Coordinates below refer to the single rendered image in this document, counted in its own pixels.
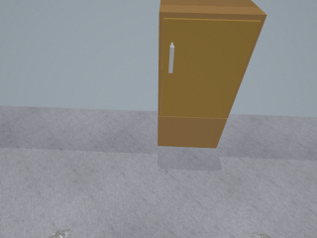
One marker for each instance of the handle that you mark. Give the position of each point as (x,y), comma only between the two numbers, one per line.
(171,58)

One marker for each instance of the cupboard door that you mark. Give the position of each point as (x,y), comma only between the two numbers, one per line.
(208,61)

